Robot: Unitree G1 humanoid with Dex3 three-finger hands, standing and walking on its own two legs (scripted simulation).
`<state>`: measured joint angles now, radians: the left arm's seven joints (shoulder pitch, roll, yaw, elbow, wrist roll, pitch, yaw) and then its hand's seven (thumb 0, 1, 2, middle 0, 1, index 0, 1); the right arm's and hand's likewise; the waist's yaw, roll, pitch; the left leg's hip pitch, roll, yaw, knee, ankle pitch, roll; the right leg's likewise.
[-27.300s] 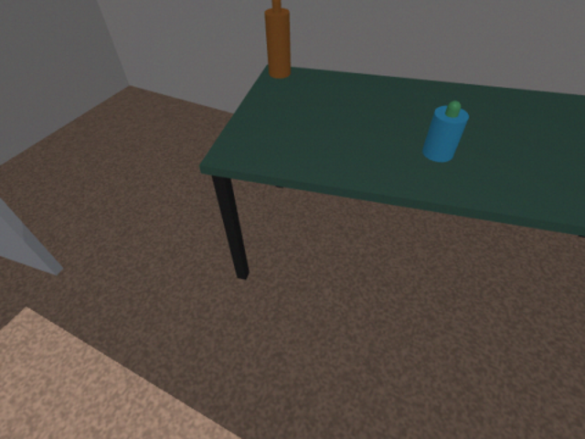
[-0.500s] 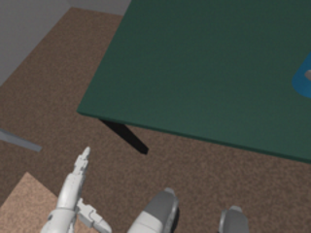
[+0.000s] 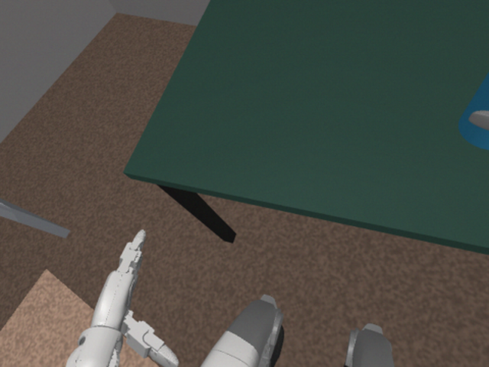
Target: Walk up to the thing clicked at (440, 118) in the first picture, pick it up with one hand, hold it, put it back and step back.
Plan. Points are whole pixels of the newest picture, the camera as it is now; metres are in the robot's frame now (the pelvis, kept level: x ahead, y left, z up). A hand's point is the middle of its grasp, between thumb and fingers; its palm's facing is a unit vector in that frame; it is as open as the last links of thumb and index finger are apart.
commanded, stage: withdraw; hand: right
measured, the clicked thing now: out of the picture +0.56 -0.23 +0.04
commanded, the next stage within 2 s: rise in 0.40 s
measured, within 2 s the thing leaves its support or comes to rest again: neither
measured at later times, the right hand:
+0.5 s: hand out of the picture +0.54 -0.31 +0.16, palm faces +0.33 +0.94 -0.03, open 15.6 cm
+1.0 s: hand out of the picture +0.46 -0.41 +0.15, palm faces +0.52 +0.79 -0.32, open 17.4 cm
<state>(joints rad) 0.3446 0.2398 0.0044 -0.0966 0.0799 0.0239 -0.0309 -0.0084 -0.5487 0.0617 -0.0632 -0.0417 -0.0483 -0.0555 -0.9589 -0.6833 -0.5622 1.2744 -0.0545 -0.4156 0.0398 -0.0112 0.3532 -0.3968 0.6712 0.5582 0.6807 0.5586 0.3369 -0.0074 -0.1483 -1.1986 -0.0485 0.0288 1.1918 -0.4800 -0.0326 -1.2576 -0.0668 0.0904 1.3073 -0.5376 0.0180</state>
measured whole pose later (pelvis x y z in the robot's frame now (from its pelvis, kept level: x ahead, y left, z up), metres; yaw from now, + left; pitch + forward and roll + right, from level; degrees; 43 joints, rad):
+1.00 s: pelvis +0.04 -0.01 +0.07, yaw -1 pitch +19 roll +4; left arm 0.33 0.28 0.01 0.13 -0.03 0.14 -0.06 -0.01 -0.54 0.07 -0.06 -0.05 -0.05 -0.06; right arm -0.73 -0.82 -0.50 1.18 -0.09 -0.05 -0.01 -0.01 0.52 -0.06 0.07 0.06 0.06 0.05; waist 0.14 -0.01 -0.17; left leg -0.76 -0.02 -0.01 0.82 -0.39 -0.04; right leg -0.82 -0.05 0.04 0.94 -0.45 0.00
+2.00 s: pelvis +0.01 +0.02 +0.08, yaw -4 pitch +4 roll +0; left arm 0.48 0.23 0.08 0.20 -0.04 -0.02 0.10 -0.01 -0.51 0.08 -0.07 -0.06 -0.05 -0.07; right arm 0.47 -0.30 -0.28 -0.02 0.06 -0.03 -0.07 -0.02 0.53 -0.06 0.06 0.06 0.06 0.06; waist -0.04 0.00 -0.08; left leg -0.53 0.02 0.00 0.85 -0.40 -0.01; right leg -0.53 -0.02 0.04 0.85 -0.39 0.03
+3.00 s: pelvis +0.03 +0.01 +0.07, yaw -4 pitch +9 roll +0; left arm 0.46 0.20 -0.01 0.09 -0.03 0.04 0.08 0.01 0.89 0.90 -0.21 -0.29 -0.20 -0.30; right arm 0.45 -0.20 0.00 0.06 0.02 0.09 -0.08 -0.01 0.53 -0.07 0.06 0.06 0.06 0.06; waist 0.00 0.00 -0.12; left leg -0.63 0.01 -0.01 0.95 -0.48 -0.02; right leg -0.64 -0.02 0.03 0.96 -0.48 0.03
